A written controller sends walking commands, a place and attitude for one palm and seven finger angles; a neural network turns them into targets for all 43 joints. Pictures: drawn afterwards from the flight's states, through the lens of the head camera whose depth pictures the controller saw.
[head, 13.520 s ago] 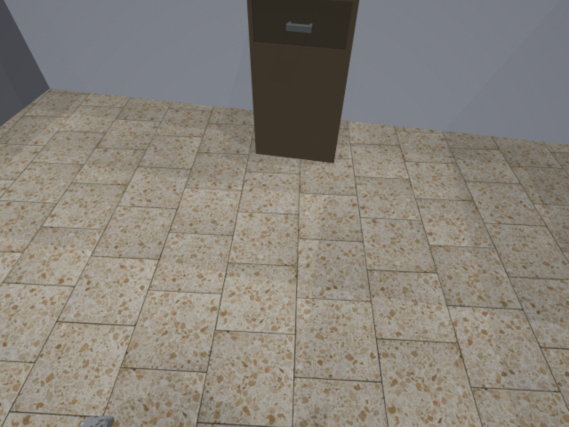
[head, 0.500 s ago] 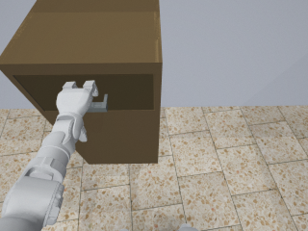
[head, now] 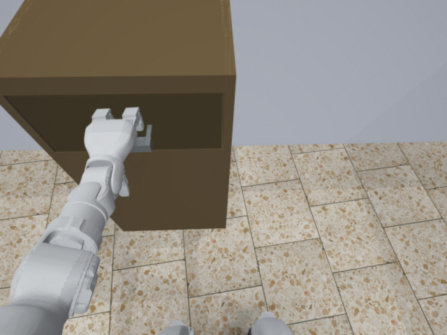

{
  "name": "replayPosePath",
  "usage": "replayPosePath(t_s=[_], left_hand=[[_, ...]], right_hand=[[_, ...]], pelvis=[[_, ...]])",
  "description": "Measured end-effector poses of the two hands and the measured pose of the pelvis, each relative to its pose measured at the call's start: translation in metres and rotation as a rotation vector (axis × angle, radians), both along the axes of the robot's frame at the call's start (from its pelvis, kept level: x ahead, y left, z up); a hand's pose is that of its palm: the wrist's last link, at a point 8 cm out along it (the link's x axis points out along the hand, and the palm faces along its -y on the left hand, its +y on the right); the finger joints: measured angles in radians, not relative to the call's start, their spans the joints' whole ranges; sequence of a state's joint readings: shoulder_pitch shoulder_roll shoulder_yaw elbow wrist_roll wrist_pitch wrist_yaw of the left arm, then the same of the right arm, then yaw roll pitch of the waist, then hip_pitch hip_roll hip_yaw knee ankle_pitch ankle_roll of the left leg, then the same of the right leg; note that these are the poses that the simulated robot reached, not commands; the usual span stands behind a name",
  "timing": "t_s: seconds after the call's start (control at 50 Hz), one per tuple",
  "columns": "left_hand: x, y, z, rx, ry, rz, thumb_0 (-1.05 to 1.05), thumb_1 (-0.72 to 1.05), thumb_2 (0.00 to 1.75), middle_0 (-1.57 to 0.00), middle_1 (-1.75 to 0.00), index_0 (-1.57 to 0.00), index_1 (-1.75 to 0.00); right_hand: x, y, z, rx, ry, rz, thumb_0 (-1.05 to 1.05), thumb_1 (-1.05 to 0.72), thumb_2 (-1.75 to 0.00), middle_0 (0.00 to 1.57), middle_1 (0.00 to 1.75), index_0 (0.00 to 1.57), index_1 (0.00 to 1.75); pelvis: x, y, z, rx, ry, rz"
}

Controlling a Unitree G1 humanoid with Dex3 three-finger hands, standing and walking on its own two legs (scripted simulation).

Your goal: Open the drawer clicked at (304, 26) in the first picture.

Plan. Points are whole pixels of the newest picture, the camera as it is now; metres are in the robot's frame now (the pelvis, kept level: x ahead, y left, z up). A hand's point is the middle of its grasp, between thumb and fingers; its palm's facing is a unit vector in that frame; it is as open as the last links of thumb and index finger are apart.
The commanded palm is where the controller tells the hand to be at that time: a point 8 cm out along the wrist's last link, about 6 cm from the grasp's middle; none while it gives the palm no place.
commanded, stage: lower the fingers behind the handle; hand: left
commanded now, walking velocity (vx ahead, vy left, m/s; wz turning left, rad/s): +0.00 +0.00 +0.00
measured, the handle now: (127, 137) +0.51 +0.19 -0.01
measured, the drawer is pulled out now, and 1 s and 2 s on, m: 0.00 0.00 0.00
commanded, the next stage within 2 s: lift the fingers back up to retry in 0.72 s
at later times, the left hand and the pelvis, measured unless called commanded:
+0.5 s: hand (122, 154) +0.46 +0.19 +0.00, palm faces -0.01 +0.02 -1.00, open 13.8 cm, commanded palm +0.44 +0.19 +0.02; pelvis -0.03 +0.00 -0.02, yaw +0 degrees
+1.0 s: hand (124, 157) +0.46 +0.19 -0.01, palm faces -0.06 -0.02 -1.00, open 13.8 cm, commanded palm +0.44 +0.19 +0.05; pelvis -0.02 +0.00 -0.01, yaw +0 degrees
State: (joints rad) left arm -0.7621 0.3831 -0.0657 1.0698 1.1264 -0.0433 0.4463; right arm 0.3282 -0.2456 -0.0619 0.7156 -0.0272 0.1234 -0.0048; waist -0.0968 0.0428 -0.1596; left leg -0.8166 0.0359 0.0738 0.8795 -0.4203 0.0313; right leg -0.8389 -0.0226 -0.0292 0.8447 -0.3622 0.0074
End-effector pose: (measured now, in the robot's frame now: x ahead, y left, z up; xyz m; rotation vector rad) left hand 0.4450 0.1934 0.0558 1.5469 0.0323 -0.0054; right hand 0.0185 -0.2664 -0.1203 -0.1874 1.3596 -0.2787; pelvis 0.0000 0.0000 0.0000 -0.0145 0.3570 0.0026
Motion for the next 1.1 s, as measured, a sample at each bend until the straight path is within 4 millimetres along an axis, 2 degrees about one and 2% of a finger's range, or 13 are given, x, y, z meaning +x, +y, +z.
replayPosePath(t_s=[0.6,0.9,1.1], left_hand=[[-0.001,-0.003,-0.006,0.039,-0.002,0.003,0.00,-0.49,0.30,-0.23,-1.31,-0.32,-1.22],[-0.001,-0.002,-0.006,0.024,0.006,-0.003,0.00,-0.49,0.30,-0.23,-1.29,-0.32,-1.21],[-0.005,-0.003,-0.005,0.002,0.028,-0.016,0.00,-0.49,0.30,-0.28,-1.22,-0.32,-1.20]], right_hand=[[-0.029,-0.001,-0.016,-0.027,-0.007,0.009,0.00,-0.91,-0.89,0.20,0.30,0.20,0.30],[-0.036,-0.003,-0.016,-0.031,0.001,0.005,0.00,-0.91,-0.89,0.20,0.30,0.20,0.30],[-0.027,-0.002,-0.005,-0.022,0.004,-0.007,0.00,-0.91,-0.89,0.20,0.30,0.20,0.30]], pelvis=[[-0.028,0.001,-0.020,-0.001,0.031,0.004],[-0.029,-0.001,-0.021,-0.002,0.033,0.004],[-0.016,-0.001,-0.007,-0.004,0.010,0.006]])
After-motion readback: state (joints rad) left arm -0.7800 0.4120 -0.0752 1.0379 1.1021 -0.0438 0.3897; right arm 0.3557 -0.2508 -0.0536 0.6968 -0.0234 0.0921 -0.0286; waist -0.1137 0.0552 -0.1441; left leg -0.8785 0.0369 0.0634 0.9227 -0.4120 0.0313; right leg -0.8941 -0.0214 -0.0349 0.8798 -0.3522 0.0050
